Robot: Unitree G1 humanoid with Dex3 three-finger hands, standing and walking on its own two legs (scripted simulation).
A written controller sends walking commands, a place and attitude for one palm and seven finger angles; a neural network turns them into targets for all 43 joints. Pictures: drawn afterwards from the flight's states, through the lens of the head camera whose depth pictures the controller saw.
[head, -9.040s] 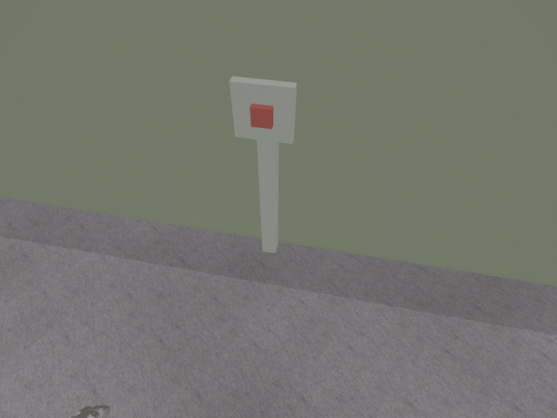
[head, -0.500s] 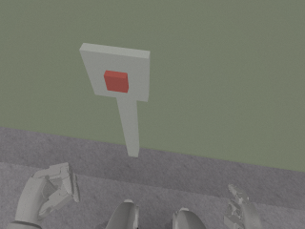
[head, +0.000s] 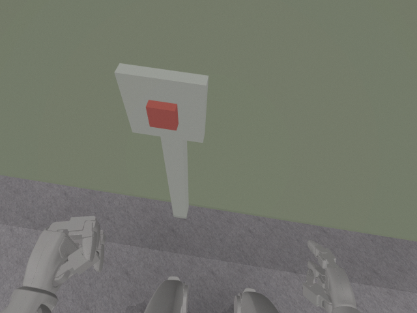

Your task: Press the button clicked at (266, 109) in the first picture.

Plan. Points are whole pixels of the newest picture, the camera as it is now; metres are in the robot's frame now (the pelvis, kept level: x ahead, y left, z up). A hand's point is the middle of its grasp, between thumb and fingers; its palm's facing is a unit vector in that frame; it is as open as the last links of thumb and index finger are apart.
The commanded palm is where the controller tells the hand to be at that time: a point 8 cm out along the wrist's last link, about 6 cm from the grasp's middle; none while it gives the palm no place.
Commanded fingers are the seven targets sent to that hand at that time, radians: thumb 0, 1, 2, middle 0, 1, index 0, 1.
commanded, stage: raise the hand and make a fist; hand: left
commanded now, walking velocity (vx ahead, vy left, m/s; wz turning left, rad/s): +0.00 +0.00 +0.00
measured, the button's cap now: (163, 114) +0.50 +0.14 +0.05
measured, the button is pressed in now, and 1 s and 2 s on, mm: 0 0 0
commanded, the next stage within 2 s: aim a knuckle at the button in 0.60 s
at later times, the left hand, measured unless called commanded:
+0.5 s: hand (94, 240) +0.23 +0.21 +0.04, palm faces -0.09 -1.00 -0.04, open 3.1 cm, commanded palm +0.21 +0.26 +0.05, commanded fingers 0.00 0.90 0.90 -1.30 -1.50 -1.30 -1.50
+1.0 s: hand (118, 223) +0.26 +0.18 +0.04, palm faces -0.14 -0.99 -0.02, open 3.1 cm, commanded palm +0.26 +0.23 +0.05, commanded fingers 0.00 0.90 0.90 -1.30 -1.50 -1.30 -1.50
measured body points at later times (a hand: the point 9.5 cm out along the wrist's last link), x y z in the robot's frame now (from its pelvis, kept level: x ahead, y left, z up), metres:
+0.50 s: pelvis +0.01 +0.00 +0.00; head +0.08 +0.03 +0.45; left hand +0.23 +0.26 +0.05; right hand +0.18 -0.24 -0.06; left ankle +0.03 +0.09 -0.63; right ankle +0.01 -0.11 -0.63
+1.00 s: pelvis +0.00 +0.01 +0.00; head +0.09 +0.03 +0.44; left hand +0.26 +0.23 +0.04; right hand +0.18 -0.23 -0.08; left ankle +0.03 +0.09 -0.63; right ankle +0.01 -0.11 -0.63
